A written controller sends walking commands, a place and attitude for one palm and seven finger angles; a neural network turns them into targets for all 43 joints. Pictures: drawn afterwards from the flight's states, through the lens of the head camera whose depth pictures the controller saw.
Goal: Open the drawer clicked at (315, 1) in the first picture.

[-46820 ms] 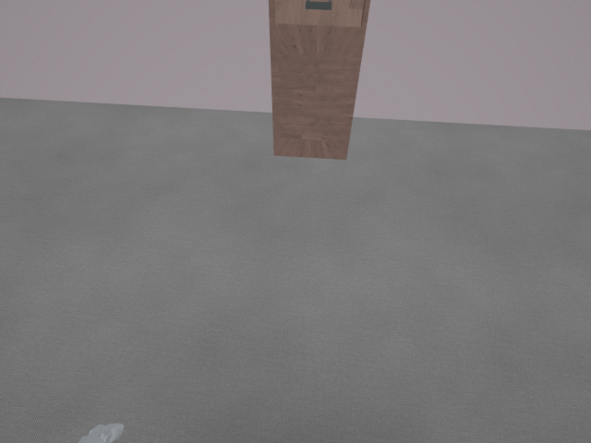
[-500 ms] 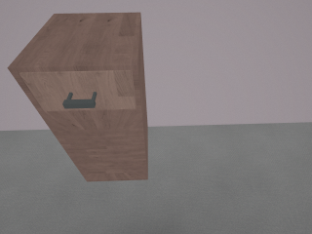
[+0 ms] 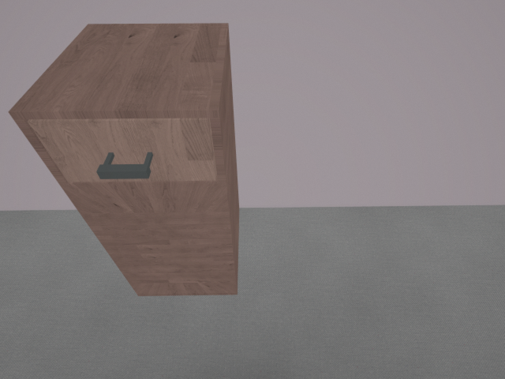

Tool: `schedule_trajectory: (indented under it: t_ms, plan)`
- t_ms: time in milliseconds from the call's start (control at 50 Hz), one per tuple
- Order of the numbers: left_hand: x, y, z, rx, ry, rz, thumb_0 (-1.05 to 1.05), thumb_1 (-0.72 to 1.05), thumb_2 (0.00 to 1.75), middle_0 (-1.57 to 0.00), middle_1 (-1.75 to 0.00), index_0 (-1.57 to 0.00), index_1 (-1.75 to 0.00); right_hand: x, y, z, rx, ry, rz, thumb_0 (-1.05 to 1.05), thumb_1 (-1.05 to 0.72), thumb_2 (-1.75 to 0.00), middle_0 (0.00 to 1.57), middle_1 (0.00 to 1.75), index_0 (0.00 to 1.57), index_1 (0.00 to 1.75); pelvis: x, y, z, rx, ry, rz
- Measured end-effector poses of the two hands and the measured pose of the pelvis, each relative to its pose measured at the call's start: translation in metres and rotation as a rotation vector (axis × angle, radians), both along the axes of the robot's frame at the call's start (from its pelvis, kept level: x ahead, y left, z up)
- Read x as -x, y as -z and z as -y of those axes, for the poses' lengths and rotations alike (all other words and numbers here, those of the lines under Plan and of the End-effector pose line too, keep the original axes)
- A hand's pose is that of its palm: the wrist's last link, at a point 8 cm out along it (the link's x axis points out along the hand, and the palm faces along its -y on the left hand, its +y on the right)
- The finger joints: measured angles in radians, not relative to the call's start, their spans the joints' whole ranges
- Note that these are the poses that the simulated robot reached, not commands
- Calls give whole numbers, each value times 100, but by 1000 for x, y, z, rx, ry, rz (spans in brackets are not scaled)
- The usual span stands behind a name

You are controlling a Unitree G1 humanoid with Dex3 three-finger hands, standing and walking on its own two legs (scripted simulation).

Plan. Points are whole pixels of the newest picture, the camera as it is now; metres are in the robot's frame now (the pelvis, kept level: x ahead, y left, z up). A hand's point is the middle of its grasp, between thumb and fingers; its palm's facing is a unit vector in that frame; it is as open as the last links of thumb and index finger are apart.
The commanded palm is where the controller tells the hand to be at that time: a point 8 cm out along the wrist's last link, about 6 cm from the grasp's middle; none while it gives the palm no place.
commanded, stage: look again from close up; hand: left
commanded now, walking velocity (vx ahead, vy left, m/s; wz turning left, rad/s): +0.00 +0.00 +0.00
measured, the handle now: (127, 164) +0.52 +0.31 +0.02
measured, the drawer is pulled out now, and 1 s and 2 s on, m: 0.00 0.00 0.00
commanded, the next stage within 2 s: shuffle to correct the standing spot in 0.52 s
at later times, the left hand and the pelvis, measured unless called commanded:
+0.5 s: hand out of the picture -0.01 +0.16 -0.17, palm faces +0.04 -0.98 -0.19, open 7.4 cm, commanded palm none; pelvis +0.00 -0.01 +0.00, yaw +0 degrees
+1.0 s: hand out of the picture -0.03 +0.22 -0.19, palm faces +0.14 -0.97 -0.21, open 7.4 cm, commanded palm none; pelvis +0.01 +0.04 -0.01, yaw +3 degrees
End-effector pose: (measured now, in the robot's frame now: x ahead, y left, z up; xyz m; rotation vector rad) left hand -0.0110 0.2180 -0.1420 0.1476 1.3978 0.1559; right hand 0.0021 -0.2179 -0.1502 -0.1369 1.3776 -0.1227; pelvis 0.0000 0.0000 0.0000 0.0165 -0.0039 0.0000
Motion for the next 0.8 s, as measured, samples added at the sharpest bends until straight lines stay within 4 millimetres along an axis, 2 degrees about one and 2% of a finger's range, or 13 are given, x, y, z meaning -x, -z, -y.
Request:
schedule_trajectory:
  t_ms: [340,660,800]
  plan:
    - [-2,0,5,-2,-9,10,1,91,90,-20,-30,-20,-30,4,1,2,-6,5,-13,1,-91,-90,19,30,20,30,-3,0,6,2,-5,8]
    - [8,0,10,10,-20,-12,0,90,90,-20,-30,-20,-30,9,0,0,-10,2,-32,0,-91,-90,19,30,20,29,-1,-1,6,3,-7,3]
    - [11,3,3,1,-71,5,0,90,90,-20,-30,-20,-30,7,4,0,-4,-21,-53,0,-91,-90,19,30,20,30,-1,3,-1,7,-38,3]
